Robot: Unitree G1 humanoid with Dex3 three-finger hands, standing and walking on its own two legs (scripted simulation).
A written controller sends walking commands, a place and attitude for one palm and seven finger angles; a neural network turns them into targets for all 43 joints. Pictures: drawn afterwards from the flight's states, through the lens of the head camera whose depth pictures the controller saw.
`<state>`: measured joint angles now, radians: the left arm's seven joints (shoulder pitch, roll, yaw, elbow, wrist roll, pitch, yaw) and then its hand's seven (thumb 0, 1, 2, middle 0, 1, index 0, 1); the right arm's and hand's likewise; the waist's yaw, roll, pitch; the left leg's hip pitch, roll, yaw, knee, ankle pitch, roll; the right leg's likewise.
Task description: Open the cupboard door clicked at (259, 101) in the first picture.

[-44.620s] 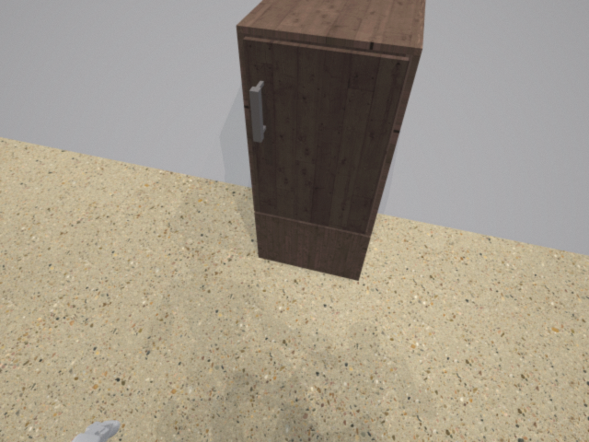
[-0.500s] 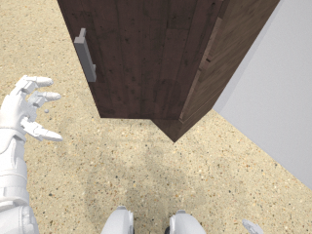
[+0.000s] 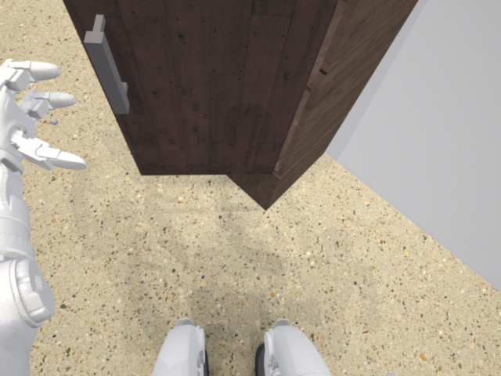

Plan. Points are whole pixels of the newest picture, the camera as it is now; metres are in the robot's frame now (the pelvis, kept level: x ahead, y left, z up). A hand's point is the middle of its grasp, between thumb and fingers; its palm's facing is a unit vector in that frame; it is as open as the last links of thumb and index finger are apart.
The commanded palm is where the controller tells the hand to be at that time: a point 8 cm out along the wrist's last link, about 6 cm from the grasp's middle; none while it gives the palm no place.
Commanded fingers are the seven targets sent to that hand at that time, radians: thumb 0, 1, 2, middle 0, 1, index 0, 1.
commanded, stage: move the hooked fingers beside the handle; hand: left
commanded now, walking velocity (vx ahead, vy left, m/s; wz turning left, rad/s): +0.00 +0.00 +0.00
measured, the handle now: (111, 68) +0.59 +0.21 +0.06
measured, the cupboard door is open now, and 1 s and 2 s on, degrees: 47 47 47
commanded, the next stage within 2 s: slide the fingers in behind the handle in 1.22 s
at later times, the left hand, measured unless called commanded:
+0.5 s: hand (62, 81) +0.54 +0.27 +0.07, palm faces +0.03 -1.00 -0.02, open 14.0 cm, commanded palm +0.52 +0.30 +0.06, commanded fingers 0.00 -0.50 0.30 -0.30 -1.20 -0.30 -1.20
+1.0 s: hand (68, 86) +0.54 +0.26 +0.07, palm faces +0.02 -1.00 -0.03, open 14.0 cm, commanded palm +0.52 +0.29 +0.06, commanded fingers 0.00 -0.50 0.30 -0.30 -1.20 -0.30 -1.20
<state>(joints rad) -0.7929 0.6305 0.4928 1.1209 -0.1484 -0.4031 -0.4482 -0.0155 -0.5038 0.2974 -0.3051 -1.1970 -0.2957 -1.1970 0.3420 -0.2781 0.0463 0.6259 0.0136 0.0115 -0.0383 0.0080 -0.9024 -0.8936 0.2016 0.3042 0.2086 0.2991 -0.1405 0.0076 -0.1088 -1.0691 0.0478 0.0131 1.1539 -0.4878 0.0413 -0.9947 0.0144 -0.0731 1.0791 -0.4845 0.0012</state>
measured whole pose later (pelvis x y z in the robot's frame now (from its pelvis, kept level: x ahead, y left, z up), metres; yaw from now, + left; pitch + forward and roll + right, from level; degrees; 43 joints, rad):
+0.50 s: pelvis +0.00 +0.00 -0.01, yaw -2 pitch +28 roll -6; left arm -1.06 0.83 0.53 1.27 -0.06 -0.34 -0.45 -0.02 -0.50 0.30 -0.30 -1.20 -0.30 -1.20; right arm 0.38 -0.29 0.08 0.60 0.00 0.07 -0.03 0.01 -0.90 -0.89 0.20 0.30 0.21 0.30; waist -0.23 0.03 -0.09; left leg -1.21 0.07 -0.01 1.22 -0.50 0.04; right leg -1.12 0.04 -0.09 1.11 -0.48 0.00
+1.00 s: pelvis +0.00 +0.00 -0.01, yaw -1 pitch +27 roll -6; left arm -1.00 0.76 0.50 1.24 -0.07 -0.35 -0.43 -0.02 -0.50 0.30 -0.30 -1.20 -0.30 -1.20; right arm 0.37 -0.28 0.07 0.59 -0.01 0.09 -0.02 0.00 -0.90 -0.89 0.20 0.30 0.21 0.30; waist -0.21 0.02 -0.10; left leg -1.17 0.07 -0.01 1.19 -0.50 0.04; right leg -1.08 0.04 -0.09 1.08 -0.48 0.00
